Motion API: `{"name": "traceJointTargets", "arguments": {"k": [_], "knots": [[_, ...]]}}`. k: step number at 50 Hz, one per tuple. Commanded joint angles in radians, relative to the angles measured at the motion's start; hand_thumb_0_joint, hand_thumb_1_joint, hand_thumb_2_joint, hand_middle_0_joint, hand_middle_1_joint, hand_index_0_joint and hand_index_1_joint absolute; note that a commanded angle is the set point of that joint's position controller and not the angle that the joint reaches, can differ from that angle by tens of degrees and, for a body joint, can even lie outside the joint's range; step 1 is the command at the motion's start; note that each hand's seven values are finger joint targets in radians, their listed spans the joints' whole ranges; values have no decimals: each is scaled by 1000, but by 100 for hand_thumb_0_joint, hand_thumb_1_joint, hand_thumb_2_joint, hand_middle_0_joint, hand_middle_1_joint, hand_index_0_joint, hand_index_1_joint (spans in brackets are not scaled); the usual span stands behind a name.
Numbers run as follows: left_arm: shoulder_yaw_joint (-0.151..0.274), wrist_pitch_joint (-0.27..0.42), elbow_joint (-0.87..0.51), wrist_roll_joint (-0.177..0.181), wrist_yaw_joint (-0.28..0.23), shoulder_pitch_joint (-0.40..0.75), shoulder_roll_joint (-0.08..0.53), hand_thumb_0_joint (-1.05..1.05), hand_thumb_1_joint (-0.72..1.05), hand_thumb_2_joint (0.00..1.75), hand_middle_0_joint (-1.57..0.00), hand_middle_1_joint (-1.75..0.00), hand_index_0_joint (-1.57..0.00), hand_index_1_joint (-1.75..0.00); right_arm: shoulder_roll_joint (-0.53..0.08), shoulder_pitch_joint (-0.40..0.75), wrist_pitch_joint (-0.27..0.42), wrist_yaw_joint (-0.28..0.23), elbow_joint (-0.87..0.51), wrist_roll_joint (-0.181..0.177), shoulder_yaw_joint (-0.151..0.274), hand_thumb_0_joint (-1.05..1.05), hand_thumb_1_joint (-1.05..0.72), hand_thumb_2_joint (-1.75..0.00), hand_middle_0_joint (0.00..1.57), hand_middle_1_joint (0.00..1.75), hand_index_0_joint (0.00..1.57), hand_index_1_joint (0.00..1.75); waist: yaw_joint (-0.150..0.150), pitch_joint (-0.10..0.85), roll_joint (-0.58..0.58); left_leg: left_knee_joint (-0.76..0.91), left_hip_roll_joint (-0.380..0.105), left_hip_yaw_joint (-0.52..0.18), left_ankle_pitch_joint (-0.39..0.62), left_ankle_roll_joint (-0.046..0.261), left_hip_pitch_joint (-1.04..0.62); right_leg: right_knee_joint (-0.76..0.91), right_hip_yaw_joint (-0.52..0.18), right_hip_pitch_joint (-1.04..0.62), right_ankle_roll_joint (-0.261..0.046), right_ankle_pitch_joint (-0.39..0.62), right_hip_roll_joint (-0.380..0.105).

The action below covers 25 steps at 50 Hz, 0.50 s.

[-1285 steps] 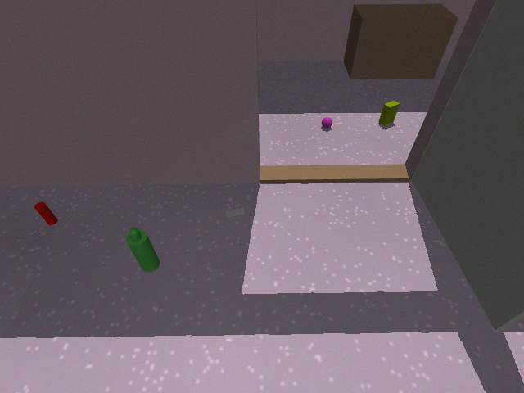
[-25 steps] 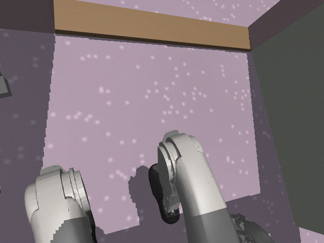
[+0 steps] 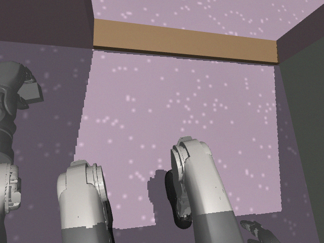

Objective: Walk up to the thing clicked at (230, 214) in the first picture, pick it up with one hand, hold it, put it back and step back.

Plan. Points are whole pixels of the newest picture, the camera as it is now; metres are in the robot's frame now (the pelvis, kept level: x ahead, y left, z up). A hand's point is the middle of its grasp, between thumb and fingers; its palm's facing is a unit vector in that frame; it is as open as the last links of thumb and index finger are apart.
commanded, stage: lift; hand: left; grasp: from above
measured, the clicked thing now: (20, 95) +0.50 +0.29 -0.18
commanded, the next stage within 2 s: hold in 1.40 s
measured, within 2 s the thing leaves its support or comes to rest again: neither
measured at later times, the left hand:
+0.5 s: hand out of the picture +0.41 +0.29 +0.05, palm faces -0.41 -0.11 -0.90, open 7.0 cm
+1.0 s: hand out of the picture +0.35 +0.25 +0.23, palm faces -0.42 -0.13 -0.90, open 7.0 cm
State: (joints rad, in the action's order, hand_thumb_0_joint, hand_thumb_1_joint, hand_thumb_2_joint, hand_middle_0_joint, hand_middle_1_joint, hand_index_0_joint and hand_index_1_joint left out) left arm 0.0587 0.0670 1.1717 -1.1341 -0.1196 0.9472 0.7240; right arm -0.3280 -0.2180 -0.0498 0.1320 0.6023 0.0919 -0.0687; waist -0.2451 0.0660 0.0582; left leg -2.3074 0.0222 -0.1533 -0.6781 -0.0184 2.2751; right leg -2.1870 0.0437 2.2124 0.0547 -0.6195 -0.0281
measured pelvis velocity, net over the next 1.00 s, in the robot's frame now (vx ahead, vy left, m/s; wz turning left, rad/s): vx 0.04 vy -0.01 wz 0.09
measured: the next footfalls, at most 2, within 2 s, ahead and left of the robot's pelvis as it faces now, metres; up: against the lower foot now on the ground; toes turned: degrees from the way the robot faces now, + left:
none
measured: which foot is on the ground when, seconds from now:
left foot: down 0.00-1.00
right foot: down 0.00-1.00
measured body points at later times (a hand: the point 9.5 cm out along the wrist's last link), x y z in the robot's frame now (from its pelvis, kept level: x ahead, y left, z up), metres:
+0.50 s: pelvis +0.00 +0.00 +0.13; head +0.17 +0.03 +0.54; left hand +0.43 +0.29 +0.10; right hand +0.15 -0.26 +0.00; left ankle +0.07 +0.13 -0.33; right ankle +0.11 -0.14 -0.33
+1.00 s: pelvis +0.04 -0.01 +0.30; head +0.12 -0.01 +0.74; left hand +0.37 +0.25 +0.28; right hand +0.16 -0.27 +0.18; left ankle +0.07 +0.13 -0.33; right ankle +0.11 -0.14 -0.33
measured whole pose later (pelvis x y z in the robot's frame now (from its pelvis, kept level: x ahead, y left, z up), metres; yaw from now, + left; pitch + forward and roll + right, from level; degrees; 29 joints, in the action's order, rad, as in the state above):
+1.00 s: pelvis +0.04 -0.01 +0.30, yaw +5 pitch +17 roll -1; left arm -0.15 -0.05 0.77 -0.97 -0.12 0.35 0.42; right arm -0.25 -0.22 -0.01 -0.07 0.71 -0.04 0.03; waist -0.07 0.15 0.05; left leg -1.25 -0.04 -0.04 -0.51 -0.03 1.05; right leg -1.21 0.01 1.05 0.03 -0.46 -0.02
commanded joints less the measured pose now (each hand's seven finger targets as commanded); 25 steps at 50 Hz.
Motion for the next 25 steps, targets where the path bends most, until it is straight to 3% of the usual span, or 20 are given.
{"name": "traceJointTargets", "arguments": {"k": [1, 4, 6, 9, 11, 13, 14, 16, 20, 25], "knots": [[45, 2, -288, 25, -10, 295, 268, 0, 91, 9, -116, -26, -123, -19, -244, -200, -18, -31, -21, -24, 125, 0, -91, -90, 20, 30, 20, 30, 23, 786, 290, 310, 19, 116, 231, 31, -587, 241, 78, -407, -115, 183, 28], [39, 5, -336, 50, -3, 252, 246, 0, 90, 13, -116, -28, -122, -22, -225, -182, -26, -40, -37, -36, 139, 0, -91, -90, 20, 30, 20, 30, 37, 772, 250, 371, 17, 116, 138, 40, -589, 290, 69, -435, -108, 110, 28], [8, 6, -398, 76, 10, 228, 187, 0, 89, 13, -115, -30, -121, -23, -206, -171, -26, -48, -40, -43, 146, 0, -90, -90, 20, 30, 20, 30, 44, 796, 242, 405, 12, 119, 128, 45, -629, 321, 62, -469, -99, 117, 28], [-7, 0, -424, 100, 24, 161, 153, 0, 86, 16, -111, -33, -118, -26, -205, -164, -27, -63, -35, -58, 157, 0, -90, -90, 20, 30, 20, 30, 53, 777, 216, 460, 8, 94, 118, 45, -670, 345, 60, -476, -95, 129, 25], [3, -5, -463, 105, 28, 150, 171, 0, 86, 16, -109, -34, -116, -27, -207, -154, -28, -75, -36, -65, 167, 0, -90, -90, 20, 30, 20, 30, 61, 765, 193, 498, 8, 77, 98, 45, -707, 377, 59, -490, -96, 114, 24], [-12, -4, -562, 123, 33, 173, 150, 0, 87, 16, -110, -36, -117, -28, -190, -138, -28, -85, -46, -74, 169, 0, -90, -90, 20, 30, 20, 30, 65, 807, 218, 550, 1, 73, 93, 45, -760, 399, 54, -544, -87, 130, 24], [-10, -13, -525, 121, 33, 115, 150, 0, 88, 16, -110, -37, -117, -29, -185, -127, -28, -91, -48, -75, 170, 0, -90, -90, 20, 30, 20, 30, 75, 800, 179, 563, -1, 79, 77, 49, -771, 420, 52, -572, -84, 120, 29], [-14, -18, -581, 139, 32, 93, 129, 0, 90, 16, -111, -36, -119, -29, -169, -117, -26, -101, -46, -84, 169, 0, -90, -90, 20, 30, 20, 30, 82, 808, 170, 603, -4, 85, 107, 48, -813, 457, 43, -630, -77, 152, 24], [-15, -49, -608, 136, 25, 47, 117, 0, 87, 22, -111, -37, -118, -30, -150, -91, -26, -119, -37, -90, 169, 0, -89, -90, 20, 30, 20, 30, 94, 779, 170, 676, -10, 88, 158, 42, -909, 527, 36, -698, -75, 185, 23], [-40, -88, -606, 141, 33, -84, 61, 0, 87, 17, -111, -34, -118, -27, -128, -47, -23, -136, -36, -103, 164, 0, -89, -89, 20, 30, 20, 30, 122, 709, 145, 825, -20, 73, 130, 35, -1024, 638, 36, -813, -71, 161, 31]]}}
